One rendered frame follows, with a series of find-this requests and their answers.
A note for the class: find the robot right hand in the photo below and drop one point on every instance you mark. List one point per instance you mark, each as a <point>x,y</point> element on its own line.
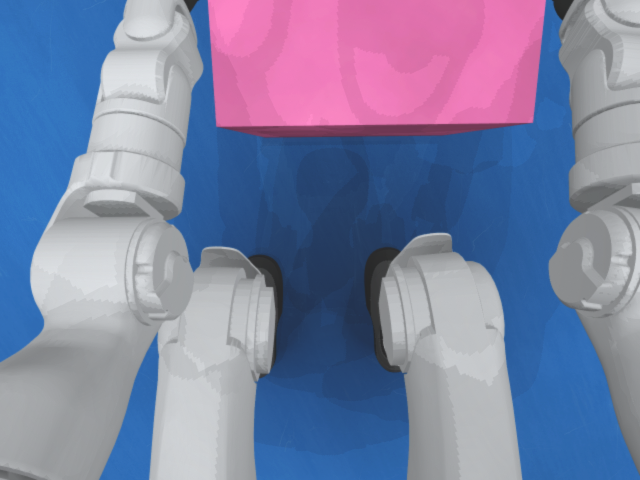
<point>561,7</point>

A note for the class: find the robot right forearm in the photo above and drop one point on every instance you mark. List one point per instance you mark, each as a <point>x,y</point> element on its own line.
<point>601,53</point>

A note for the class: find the robot left upper arm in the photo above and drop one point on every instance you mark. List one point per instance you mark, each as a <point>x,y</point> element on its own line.
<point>104,286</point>

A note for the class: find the robot right upper arm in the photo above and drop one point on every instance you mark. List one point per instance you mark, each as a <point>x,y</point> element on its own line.
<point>596,271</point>

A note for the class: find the left robot thigh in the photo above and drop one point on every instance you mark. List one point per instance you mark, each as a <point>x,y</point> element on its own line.
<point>204,412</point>

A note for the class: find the robot left forearm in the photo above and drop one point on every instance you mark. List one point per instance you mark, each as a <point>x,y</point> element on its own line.
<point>140,122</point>

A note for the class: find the right robot shin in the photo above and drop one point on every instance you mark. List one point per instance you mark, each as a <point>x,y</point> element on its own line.
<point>435,243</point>

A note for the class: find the carton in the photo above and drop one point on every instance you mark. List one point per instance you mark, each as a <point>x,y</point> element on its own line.
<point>352,68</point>

